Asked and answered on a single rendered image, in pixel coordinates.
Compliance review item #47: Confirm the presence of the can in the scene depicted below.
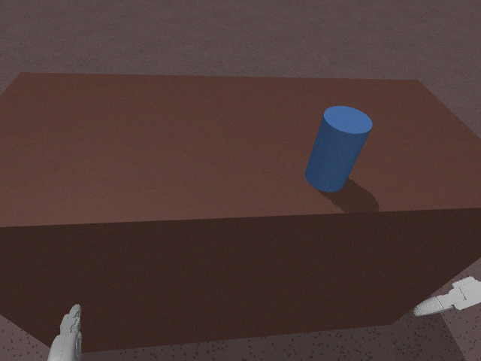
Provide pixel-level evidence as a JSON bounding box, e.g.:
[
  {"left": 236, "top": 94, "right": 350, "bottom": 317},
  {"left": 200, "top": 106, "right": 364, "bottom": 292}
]
[{"left": 305, "top": 106, "right": 373, "bottom": 192}]

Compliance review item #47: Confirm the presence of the right robot hand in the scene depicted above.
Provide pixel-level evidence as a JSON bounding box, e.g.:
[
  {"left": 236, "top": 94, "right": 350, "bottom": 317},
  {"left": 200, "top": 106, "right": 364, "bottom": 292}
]
[{"left": 413, "top": 276, "right": 481, "bottom": 317}]

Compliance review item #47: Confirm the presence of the left robot hand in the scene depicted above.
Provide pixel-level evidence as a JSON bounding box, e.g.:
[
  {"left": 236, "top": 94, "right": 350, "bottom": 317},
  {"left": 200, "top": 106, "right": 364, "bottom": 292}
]
[{"left": 47, "top": 305, "right": 82, "bottom": 361}]

